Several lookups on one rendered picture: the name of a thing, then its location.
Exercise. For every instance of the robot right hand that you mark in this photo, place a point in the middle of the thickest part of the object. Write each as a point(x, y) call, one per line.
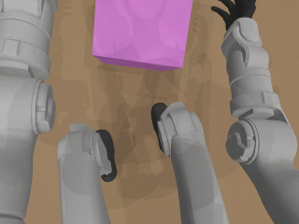
point(241, 9)

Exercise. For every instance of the robot right upper arm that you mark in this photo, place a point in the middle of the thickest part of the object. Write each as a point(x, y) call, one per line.
point(265, 149)

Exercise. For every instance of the robot left thigh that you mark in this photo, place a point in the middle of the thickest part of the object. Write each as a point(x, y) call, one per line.
point(81, 195)

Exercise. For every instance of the robot left upper arm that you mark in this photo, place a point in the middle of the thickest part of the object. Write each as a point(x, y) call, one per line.
point(27, 109)

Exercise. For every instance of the carton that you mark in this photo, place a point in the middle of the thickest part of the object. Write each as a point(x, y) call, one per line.
point(146, 34)

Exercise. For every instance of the left robot forearm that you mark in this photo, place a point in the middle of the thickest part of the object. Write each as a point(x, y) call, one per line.
point(25, 36)

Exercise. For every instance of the right robot foot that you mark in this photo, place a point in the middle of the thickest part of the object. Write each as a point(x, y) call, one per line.
point(156, 112)

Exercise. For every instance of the right robot forearm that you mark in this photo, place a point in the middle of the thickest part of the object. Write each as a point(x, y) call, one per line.
point(248, 72)

